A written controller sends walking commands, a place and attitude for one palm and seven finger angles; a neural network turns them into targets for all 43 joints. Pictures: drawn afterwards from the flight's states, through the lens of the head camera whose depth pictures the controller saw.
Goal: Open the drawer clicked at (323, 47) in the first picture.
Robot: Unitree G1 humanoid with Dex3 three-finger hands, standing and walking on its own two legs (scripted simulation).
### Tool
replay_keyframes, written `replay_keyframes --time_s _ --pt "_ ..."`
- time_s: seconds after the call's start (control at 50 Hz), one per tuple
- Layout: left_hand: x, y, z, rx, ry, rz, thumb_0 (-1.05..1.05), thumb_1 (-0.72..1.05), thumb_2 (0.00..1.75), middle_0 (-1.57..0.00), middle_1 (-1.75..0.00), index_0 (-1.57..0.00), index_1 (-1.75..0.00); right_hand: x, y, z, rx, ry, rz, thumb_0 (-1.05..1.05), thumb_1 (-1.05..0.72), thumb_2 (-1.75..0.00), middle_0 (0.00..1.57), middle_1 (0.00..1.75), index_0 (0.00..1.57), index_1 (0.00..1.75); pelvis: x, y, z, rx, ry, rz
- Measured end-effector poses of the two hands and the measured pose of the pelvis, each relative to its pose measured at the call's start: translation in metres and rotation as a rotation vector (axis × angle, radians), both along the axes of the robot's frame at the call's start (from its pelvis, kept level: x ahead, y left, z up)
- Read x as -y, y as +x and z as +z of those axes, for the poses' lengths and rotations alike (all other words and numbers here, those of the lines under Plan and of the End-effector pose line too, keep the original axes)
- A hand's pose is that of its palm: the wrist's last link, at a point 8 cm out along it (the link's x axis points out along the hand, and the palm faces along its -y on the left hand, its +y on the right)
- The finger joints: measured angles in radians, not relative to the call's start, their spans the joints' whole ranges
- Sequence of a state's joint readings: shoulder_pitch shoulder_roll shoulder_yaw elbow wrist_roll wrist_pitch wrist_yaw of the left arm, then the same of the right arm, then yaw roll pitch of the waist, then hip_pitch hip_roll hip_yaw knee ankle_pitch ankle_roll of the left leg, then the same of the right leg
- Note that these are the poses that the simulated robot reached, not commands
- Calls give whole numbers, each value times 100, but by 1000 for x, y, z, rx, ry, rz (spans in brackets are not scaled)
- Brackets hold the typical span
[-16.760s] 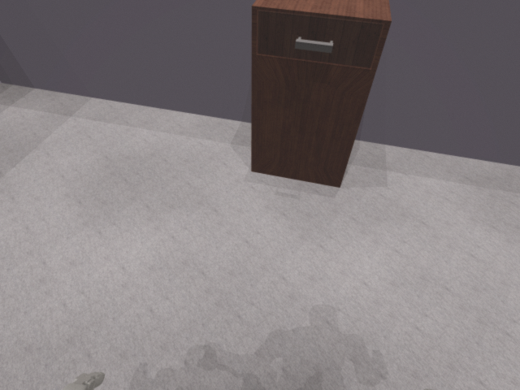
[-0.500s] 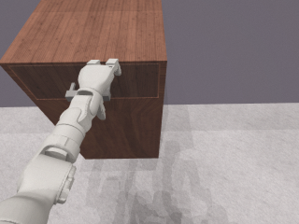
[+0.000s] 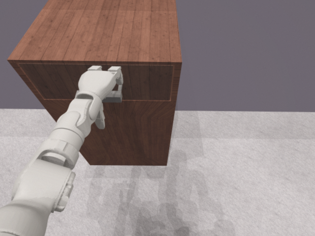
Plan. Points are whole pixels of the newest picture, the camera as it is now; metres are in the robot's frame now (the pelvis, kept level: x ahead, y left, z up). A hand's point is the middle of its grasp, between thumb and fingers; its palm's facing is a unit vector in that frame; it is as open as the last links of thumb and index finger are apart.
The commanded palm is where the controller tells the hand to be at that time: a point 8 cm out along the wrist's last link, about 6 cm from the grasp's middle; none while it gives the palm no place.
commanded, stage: move the hooked fingers above the handle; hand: left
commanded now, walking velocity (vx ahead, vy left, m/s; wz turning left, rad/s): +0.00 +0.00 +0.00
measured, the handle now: (100, 91) +0.55 +0.16 +0.01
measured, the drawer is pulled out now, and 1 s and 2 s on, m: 0.00 0.00 0.00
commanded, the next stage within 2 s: none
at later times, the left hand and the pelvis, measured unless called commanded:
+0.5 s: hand (91, 93) +0.49 +0.16 +0.06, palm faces -0.14 -0.02 -0.99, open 13.7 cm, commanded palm +0.48 +0.17 +0.12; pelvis +0.00 +0.00 +0.00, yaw -1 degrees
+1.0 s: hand (98, 84) +0.50 +0.14 +0.09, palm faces -0.03 -0.02 -1.00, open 13.4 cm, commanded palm +0.47 +0.16 +0.12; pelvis +0.00 +0.00 +0.00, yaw -1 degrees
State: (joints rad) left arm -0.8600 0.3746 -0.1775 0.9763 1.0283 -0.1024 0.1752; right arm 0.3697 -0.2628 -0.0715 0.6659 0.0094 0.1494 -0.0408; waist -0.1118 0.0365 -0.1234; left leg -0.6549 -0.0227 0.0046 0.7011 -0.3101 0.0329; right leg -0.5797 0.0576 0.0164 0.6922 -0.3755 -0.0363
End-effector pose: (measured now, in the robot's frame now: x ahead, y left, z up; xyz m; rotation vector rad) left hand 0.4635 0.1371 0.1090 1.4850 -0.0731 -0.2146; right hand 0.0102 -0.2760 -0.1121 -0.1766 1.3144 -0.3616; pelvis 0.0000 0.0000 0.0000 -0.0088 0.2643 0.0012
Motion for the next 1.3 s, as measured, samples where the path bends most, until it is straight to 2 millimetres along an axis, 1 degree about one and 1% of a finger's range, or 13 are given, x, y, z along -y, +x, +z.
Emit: replay_keyframes --time_s 0.16,0.34,0.42,0.54,0.6,0.68,0.78,0.84,0.96,1.02,1.14,1.2,1.3 --pt "-12 13 11 205 27 93 0 -49 30 -38 -124 -33 -120 -10 5 -14 -4 39 5 1 -91 -90 20 30 20 30 -4 -1 -8 -41 -2 -7" --pt "-1 18 29 72 59 216 0 -49 30 -36 -123 -38 -127 -29 13 -14 32 104 -34 1 -90 -90 20 30 20 30 -2 1 1 2 4 -21" --pt "-9 18 27 1 51 212 0 -49 30 -34 -121 -36 -126 -24 12 -6 59 77 -41 1 -90 -90 20 30 20 30 1 0 4 15 7 -28" --pt "-36 5 0 -60 73 157 0 -49 30 -32 -121 -34 -122 -8 5 0 34 19 -17 1 -90 -90 20 30 20 30 4 -2 2 8 3 -19" --pt "-41 -2 -9 -38 58 98 0 -49 30 -32 -120 -33 -121 0 1 1 -4 -5 4 1 -90 -90 20 30 20 30 3 -1 0 -6 -1 -2" --pt "-31 -3 -3 64 37 20 0 -49 30 -32 -120 -33 -120 6 1 -3 -45 -16 29 1 -90 -90 20 30 20 30 1 1 -5 -25 -7 20" --pt "-18 14 17 182 0 71 0 -49 30 -35 -122 -33 -120 1 8 -10 -40 13 25 1 -91 -90 20 30 20 30 -1 4 -8 -37 -10 22" --pt "-12 17 22 188 15 126 0 -49 30 -41 -127 -38 -126 -8 13 -14 -23 52 22 1 -91 -90 20 30 20 30 -2 5 -6 -36 -8 13" --pt "-2 18 32 105 66 215 0 -49 30 -38 -124 -39 -130 -25 20 -16 26 109 -5 1 -91 -90 20 30 20 30 -1 2 -1 -8 1 -9" --pt "-5 16 29 28 70 227 0 -49 30 -35 -123 -37 -128 -27 20 -12 55 110 -19 1 -90 -90 20 30 20 30 1 0 1 7 5 -17" --pt "-18 -1 1 -70 52 143 0 -49 30 -33 -121 -33 -123 -18 11 -5 58 62 -12 1 -90 -90 20 30 20 30 4 -5 2 18 5 -16" --pt "-24 -8 -5 -27 32 76 0 -49 30 -33 -121 -33 -122 -9 4 -4 32 26 0 1 -90 -90 20 30 20 30 4 -7 -1 9 2 -7" --pt "-35 -4 6 126 36 68 0 -49 30 -32 -120 -33 -120 1 -3 -8 -17 -3 22 1 -90 -90 20 30 20 30 3 -7 -7 -21 -6 15"
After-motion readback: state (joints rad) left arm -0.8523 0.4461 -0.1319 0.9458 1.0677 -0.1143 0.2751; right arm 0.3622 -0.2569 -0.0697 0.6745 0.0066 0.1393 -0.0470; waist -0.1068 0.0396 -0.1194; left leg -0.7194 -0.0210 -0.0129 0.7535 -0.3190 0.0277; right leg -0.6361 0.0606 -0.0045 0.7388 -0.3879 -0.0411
